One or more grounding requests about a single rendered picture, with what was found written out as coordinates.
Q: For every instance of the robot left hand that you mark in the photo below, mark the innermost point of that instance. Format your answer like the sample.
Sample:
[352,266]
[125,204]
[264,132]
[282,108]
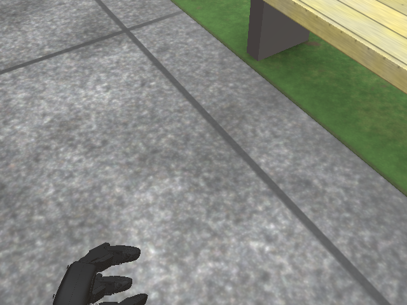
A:
[81,285]

